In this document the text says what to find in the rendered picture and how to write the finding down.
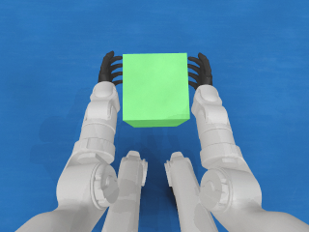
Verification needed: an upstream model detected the left robot thigh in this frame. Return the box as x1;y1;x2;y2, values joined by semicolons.
101;155;148;232

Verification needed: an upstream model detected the robot left forearm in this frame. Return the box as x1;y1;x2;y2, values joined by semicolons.
56;81;121;199

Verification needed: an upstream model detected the robot right hand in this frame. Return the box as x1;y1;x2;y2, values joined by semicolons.
187;52;213;91

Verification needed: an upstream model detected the robot right forearm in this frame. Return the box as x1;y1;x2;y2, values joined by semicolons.
191;84;254;176

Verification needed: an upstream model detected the right robot upper arm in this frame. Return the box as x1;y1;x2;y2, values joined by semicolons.
199;166;309;232

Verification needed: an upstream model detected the robot left shin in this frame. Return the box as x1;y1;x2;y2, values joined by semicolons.
118;150;141;175

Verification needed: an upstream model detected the carton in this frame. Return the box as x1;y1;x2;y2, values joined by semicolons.
123;53;190;128

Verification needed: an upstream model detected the left robot upper arm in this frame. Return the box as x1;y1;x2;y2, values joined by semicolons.
15;161;120;232

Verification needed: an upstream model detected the robot left hand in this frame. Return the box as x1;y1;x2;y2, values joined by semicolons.
98;50;123;86

